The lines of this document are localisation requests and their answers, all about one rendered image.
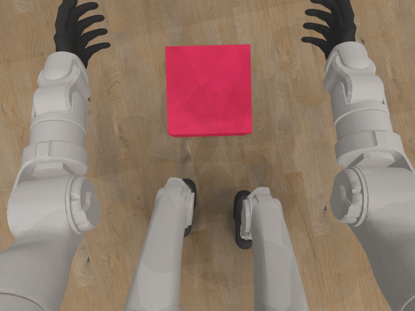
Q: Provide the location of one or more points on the robot left forearm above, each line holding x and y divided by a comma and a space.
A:
58, 122

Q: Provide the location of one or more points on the robot left upper arm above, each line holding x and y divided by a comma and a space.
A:
48, 218

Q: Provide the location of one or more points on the right robot shin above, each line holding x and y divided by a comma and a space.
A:
259, 190

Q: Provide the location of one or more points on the robot right thigh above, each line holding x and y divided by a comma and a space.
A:
277, 281

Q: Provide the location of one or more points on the robot left hand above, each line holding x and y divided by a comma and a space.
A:
68, 36

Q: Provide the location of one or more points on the robot right forearm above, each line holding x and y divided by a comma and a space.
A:
360, 112

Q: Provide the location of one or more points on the robot right upper arm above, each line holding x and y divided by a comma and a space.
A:
378, 204

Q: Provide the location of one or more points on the carton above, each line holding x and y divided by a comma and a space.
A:
208, 90

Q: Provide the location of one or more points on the robot right hand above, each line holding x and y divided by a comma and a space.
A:
340, 21

